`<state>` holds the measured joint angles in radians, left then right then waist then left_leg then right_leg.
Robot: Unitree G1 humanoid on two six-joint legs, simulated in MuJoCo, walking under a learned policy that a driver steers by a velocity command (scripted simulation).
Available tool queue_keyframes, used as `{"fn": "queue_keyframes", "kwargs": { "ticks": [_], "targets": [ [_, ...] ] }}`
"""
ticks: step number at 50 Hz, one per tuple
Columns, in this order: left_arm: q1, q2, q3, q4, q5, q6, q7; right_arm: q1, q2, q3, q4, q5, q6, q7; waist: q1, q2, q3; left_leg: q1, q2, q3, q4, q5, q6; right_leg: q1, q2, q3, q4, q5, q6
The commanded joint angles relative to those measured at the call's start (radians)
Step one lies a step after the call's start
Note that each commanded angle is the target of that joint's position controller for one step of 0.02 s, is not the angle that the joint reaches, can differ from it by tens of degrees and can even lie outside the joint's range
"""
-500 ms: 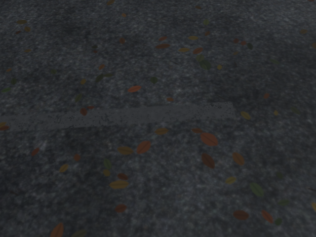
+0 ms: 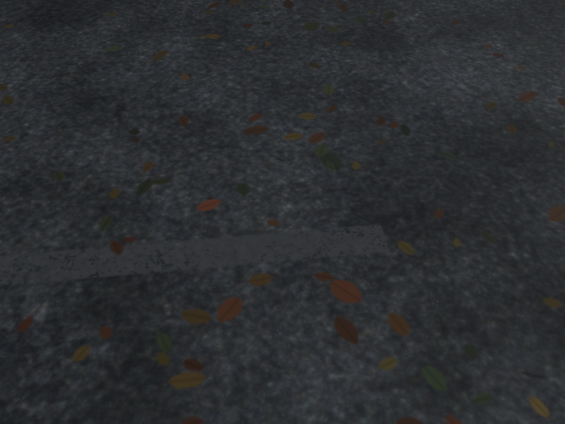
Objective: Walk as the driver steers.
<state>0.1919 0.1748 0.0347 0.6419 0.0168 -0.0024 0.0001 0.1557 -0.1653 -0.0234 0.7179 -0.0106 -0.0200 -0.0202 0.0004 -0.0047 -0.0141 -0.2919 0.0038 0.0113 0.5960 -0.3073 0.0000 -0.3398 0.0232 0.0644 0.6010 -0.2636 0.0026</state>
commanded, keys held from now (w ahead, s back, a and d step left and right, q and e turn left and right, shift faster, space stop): no key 0.06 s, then w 0.94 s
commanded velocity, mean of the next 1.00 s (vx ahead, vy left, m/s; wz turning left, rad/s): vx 0.35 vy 0.00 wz -0.01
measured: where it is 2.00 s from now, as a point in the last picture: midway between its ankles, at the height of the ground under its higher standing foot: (284, 256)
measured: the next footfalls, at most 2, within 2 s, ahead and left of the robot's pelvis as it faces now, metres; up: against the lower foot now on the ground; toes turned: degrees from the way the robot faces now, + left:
left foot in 0.68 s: +0.35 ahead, +0.11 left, +0.00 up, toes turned +3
right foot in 1.16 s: +0.69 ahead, -0.11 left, +0.00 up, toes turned -2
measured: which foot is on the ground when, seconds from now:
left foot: down 0.00-0.34, up 0.36-0.66, down 0.68-1.00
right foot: down 0.00-0.70, up 0.72-1.00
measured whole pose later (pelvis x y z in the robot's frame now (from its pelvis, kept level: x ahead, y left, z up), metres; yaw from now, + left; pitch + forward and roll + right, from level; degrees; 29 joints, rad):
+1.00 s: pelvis +0.39 +0.02 +0.01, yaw +0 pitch +4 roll +2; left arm 0.08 0.25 0.03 0.66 -0.02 -0.09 -0.01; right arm 0.44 -0.22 -0.04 0.92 0.02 -0.09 0.00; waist -0.06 -0.05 -0.02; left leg -0.07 -0.08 0.07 0.26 -0.25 0.06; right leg -0.78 -0.11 0.02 0.85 -0.01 -0.01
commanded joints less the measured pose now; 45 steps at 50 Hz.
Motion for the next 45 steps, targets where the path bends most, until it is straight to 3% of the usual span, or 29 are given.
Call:
{"fn": "queue_keyframes", "kwargs": {
  "ticks": [1,4,5,6,8,11,13,15,16,17,18,19,20,22,24,26,28,29,32,34,35,36,37,38,39,40,41,42,45],
  "targets": [
    [-0.048,0.061,0.014,-0.084,-0.001,-0.019,0.002,-0.032,-0.083,-0.020,-0.075,0.000,-0.015,0.002,-0.010,-0.018,-0.041,0.026,0.055,-0.070,-0.112,0.053,0.059,0.004,-0.047,0.055,-0.103,0.045,-0.041],
    [-0.016,0.061,0.014,-0.072,-0.001,-0.019,0.003,-0.008,-0.079,-0.019,-0.064,-0.001,-0.015,0.009,-0.010,-0.013,-0.058,0.030,0.044,-0.062,-0.117,-0.022,0.061,0.020,-0.038,0.046,-0.102,-0.040,-0.044],
    [-0.034,0.160,0.042,-0.084,-0.028,-0.065,-0.035,-0.039,-0.105,-0.016,-0.093,0.010,-0.062,0.073,0.009,-0.009,0.131,-0.111,0.061,-0.084,-0.187,-0.310,0.076,-0.105,-0.038,0.060,-0.180,-0.308,-0.068],
    [-0.037,0.204,0.062,-0.081,-0.013,-0.078,-0.035,-0.008,-0.166,-0.042,-0.079,-0.005,-0.079,0.084,-0.009,0.015,0.117,-0.103,0.076,-0.116,-0.214,-0.418,0.117,-0.121,-0.038,0.082,-0.191,-0.426,-0.100],
    [-0.009,0.175,0.063,-0.070,0.010,-0.096,-0.009,0.042,-0.185,-0.060,-0.070,-0.018,-0.104,0.061,-0.018,0.037,0.048,-0.014,0.143,-0.213,-0.264,-0.425,0.193,-0.102,-0.056,0.091,-0.164,-0.353,-0.142],
    [-0.017,0.091,0.038,-0.069,0.024,-0.118,0.005,-0.054,-0.156,-0.048,-0.117,0.010,-0.106,0.009,0.000,0.123,-0.021,0.069,0.245,-0.322,-0.384,-0.343,0.263,-0.022,0.008,-0.077,-0.027,-0.084,-0.089],
    [0.031,0.098,0.047,-0.058,0.025,-0.123,0.000,-0.041,-0.175,-0.053,-0.117,0.013,-0.085,-0.004,0.015,0.118,0.011,0.011,0.249,-0.291,-0.393,-0.348,0.258,0.089,0.004,-0.113,-0.113,-0.103,-0.099],
    [0.098,0.100,0.054,-0.032,0.026,-0.145,-0.001,-0.017,-0.170,-0.056,-0.105,-0.011,-0.070,-0.003,0.037,0.095,0.032,-0.005,0.194,-0.194,-0.330,-0.290,0.230,0.188,-0.003,-0.123,-0.192,-0.056,-0.130],
    [0.124,0.103,0.056,-0.020,0.028,-0.158,-0.001,-0.006,-0.148,-0.053,-0.102,-0.027,-0.068,-0.001,0.045,0.060,0.026,-0.033,0.154,-0.144,-0.248,-0.212,0.210,0.254,-0.031,-0.079,-0.214,-0.050,-0.158],
    [0.205,0.130,0.061,0.000,0.036,-0.168,0.007,-0.031,-0.107,-0.042,-0.116,-0.040,-0.070,0.007,0.082,-0.028,0.001,-0.135,0.078,-0.069,-0.040,-0.117,0.154,0.361,-0.133,0.103,-0.268,-0.091,-0.240],
    [0.312,0.197,0.070,-0.001,0.029,-0.169,0.020,-0.069,-0.071,-0.030,-0.150,-0.060,-0.079,0.027,0.133,-0.179,-0.044,-0.413,-0.042,-0.020,0.249,-0.163,0.066,0.577,-0.312,0.491,-0.358,-0.037,-0.406],
    [0.393,0.195,0.063,0.011,0.045,-0.173,0.025,-0.094,-0.102,-0.034,-0.133,-0.046,-0.099,0.040,0.176,-0.148,-0.005,-0.663,-0.045,-0.119,0.522,-0.288,0.063,0.674,-0.413,0.604,-0.407,-0.054,-0.434],
    [0.361,0.179,0.056,0.027,0.051,-0.166,0.023,-0.093,-0.115,-0.038,-0.120,-0.032,-0.114,0.036,0.144,-0.091,0.028,-0.734,-0.022,-0.140,0.686,-0.243,0.075,0.630,-0.408,0.501,-0.383,-0.019,-0.376],
    [0.267,0.094,0.009,0.038,0.051,-0.144,0.011,-0.083,-0.125,-0.044,-0.112,-0.072,-0.114,0.037,0.067,-0.060,-0.001,-0.662,0.019,-0.091,0.791,-0.125,0.087,0.470,-0.323,0.293,-0.383,0.084,-0.295],
    [0.190,0.052,-0.012,0.024,0.036,-0.126,0.016,-0.094,-0.090,-0.033,-0.107,-0.075,-0.100,0.050,0.034,-0.046,-0.016,-0.575,0.057,-0.057,0.688,-0.031,0.052,0.372,-0.263,0.181,-0.439,0.118,-0.256],
    [0.198,0.088,-0.005,0.038,0.028,-0.123,0.018,-0.130,-0.066,-0.022,-0.100,-0.051,-0.093,0.062,0.046,-0.040,-0.004,-0.506,0.072,-0.008,0.447,0.035,-0.001,0.345,-0.213,0.094,-0.469,0.153,-0.227],
    [0.183,0.163,0.015,0.051,0.022,-0.117,-0.010,-0.167,-0.038,-0.004,-0.091,-0.043,-0.088,0.073,0.046,-0.046,0.034,-0.285,0.053,0.042,0.185,0.054,-0.014,0.186,-0.175,0.010,-0.478,0.242,-0.212],
    [0.196,0.191,0.021,0.071,0.022,-0.118,-0.026,-0.188,-0.046,-0.004,-0.093,-0.039,-0.086,0.080,0.044,-0.066,0.040,-0.235,0.045,0.043,0.143,0.046,-0.006,0.159,-0.208,0.031,-0.461,0.288,-0.224],
    [0.199,0.212,0.029,0.107,0.023,-0.123,-0.046,-0.162,-0.117,-0.018,-0.086,-0.023,-0.098,0.071,0.007,-0.066,0.044,-0.190,0.007,0.063,-0.022,0.250,0.089,0.246,-0.286,0.070,-0.365,0.466,-0.249],
    [0.241,0.174,0.016,0.134,0.047,-0.133,-0.042,-0.049,-0.190,-0.046,-0.068,-0.009,-0.112,0.047,-0.045,-0.052,-0.061,0.108,-0.040,0.084,0.004,0.347,0.182,0.189,-0.188,-0.039,-0.163,0.717,-0.163],
    [0.327,0.082,-0.009,0.117,0.061,-0.139,-0.034,0.142,-0.238,-0.058,-0.037,-0.021,-0.113,0.034,-0.064,0.108,-0.296,0.496,0.095,-0.094,0.047,0.460,0.324,0.022,-0.072,-0.110,0.138,0.506,-0.075],
    [0.392,0.024,-0.038,0.099,0.077,-0.147,-0.054,0.422,-0.236,-0.053,0.022,-0.034,-0.099,0.025,-0.148,0.271,-0.499,0.896,0.376,-0.616,-0.152,0.325,0.545,-0.285,0.115,-0.067,0.492,-0.226,-0.004],
    [0.119,0.095,-0.004,0.070,0.033,-0.143,-0.072,0.564,-0.227,-0.060,0.121,-0.073,-0.103,0.021,-0.250,0.169,-0.185,0.736,0.339,-0.730,-0.310,0.028,0.409,-0.561,0.095,0.068,0.767,-0.258,-0.058],
    [0.051,0.102,0.003,0.064,0.017,-0.149,-0.058,0.449,-0.251,-0.067,0.138,-0.056,-0.112,0.025,-0.181,0.137,0.007,0.500,0.318,-0.593,-0.326,-0.159,0.311,-0.650,0.015,0.084,0.848,-0.119,-0.113],
    [0.052,0.129,0.011,0.079,0.040,-0.147,-0.043,0.308,-0.161,-0.036,0.121,-0.042,-0.106,0.029,-0.110,0.078,0.012,0.320,0.307,-0.495,-0.342,-0.097,0.296,-0.573,-0.041,0.065,0.819,-0.037,-0.144],
    [0.054,0.103,0.002,0.081,0.072,-0.136,-0.038,0.233,-0.062,0.000,0.120,-0.028,-0.101,0.035,-0.043,0.035,-0.028,0.215,0.297,-0.408,-0.366,0.033,0.290,-0.479,-0.086,0.064,0.786,0.020,-0.163],
    [0.061,0.142,0.022,0.025,-0.088,-0.132,-0.019,0.125,-0.134,-0.031,0.041,0.029,-0.102,0.037,-0.001,0.022,-0.030,0.219,0.269,-0.376,-0.406,0.203,0.280,-0.448,-0.105,0.029,0.785,0.032,-0.099],
    [0.073,0.138,0.016,0.038,-0.092,-0.123,-0.010,0.088,-0.128,-0.027,0.057,0.032,-0.102,0.037,0.028,0.014,-0.055,0.194,0.258,-0.325,-0.414,0.262,0.275,-0.425,-0.127,0.036,0.757,0.024,-0.072],
    [0.000,0.097,0.004,-0.003,-0.046,-0.092,0.001,0.099,-0.137,-0.029,0.076,0.021,-0.105,0.030,0.044,0.004,0.026,0.081,0.221,-0.180,-0.451,0.379,0.251,-0.461,-0.172,0.002,0.571,0.061,-0.010]
  ]
}}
